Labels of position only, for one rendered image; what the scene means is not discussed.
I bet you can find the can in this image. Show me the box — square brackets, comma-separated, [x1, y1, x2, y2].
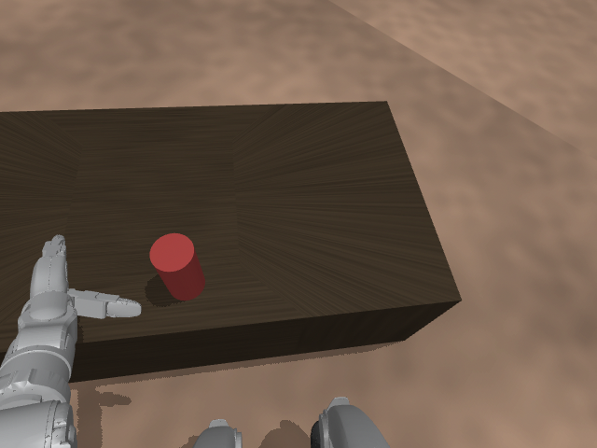
[149, 233, 205, 301]

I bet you can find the left robot arm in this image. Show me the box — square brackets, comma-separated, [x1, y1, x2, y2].
[0, 291, 77, 448]

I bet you can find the left robot hand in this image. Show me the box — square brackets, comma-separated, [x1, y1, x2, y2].
[30, 234, 142, 319]

